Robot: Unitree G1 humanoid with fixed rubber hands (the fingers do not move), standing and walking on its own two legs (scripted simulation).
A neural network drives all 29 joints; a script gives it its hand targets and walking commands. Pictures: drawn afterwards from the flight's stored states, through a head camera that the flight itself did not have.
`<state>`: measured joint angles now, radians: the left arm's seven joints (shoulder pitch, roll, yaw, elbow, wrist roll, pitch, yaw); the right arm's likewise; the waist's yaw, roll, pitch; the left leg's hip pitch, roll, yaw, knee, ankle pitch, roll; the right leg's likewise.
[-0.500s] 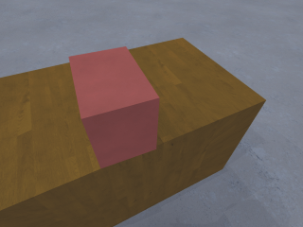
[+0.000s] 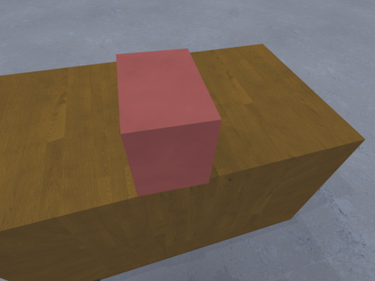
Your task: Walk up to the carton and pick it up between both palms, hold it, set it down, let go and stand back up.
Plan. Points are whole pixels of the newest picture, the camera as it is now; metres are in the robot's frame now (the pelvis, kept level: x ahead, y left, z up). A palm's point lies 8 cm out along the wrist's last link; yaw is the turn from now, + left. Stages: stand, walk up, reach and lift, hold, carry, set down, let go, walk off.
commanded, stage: walk up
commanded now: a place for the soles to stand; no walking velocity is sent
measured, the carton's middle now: (163, 120) +0.52 +0.06 +0.04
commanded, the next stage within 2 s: reach and lift in 1.14 s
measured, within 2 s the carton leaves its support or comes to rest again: neither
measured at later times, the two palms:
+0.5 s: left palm out of the picture +0.01 +0.23 -0.13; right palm out of the picture +0.08 -0.24 -0.12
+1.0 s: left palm out of the picture -0.01 +0.25 -0.14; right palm out of the picture +0.08 -0.24 -0.12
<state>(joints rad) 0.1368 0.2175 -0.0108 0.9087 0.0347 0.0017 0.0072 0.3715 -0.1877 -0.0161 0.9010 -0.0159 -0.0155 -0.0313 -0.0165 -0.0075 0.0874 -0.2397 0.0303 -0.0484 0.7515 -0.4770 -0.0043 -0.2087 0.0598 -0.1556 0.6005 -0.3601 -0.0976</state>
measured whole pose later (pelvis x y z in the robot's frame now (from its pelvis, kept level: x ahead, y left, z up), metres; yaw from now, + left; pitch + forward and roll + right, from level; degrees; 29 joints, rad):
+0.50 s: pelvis -0.03 -0.01 +0.00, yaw +8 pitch -3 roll -1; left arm 0.19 0.21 -0.02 0.96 0.00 0.02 0.00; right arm 0.22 -0.20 0.00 0.89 -0.01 0.01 -0.01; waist -0.02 0.00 0.08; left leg -0.32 -0.01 -0.06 0.63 -0.25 -0.01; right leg -0.22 -0.03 -0.10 0.63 -0.35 -0.02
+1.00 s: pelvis -0.02 -0.01 +0.00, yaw +15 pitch -2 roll -2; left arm 0.17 0.25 -0.02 0.98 0.01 0.04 0.01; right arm 0.27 -0.22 0.02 0.94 0.00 -0.01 -0.02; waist 0.00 0.00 0.07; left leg -0.36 -0.05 -0.17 0.66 -0.25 -0.01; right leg -0.18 -0.04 -0.22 0.58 -0.36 -0.01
